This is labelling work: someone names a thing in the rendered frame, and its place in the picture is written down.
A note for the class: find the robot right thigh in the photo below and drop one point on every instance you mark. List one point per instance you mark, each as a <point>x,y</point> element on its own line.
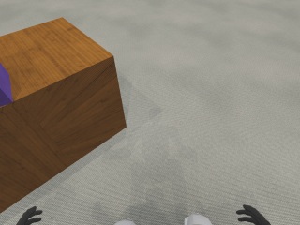
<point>196,219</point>

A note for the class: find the robot left hand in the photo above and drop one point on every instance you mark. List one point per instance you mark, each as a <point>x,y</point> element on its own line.
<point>24,220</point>

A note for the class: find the carton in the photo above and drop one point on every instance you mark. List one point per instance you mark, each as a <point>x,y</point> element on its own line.
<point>5,87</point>

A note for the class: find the robot right hand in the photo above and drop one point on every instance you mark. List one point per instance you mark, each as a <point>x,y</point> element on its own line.
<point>255,217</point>

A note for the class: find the pedestal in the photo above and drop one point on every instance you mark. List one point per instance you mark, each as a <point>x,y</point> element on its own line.
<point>66,102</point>

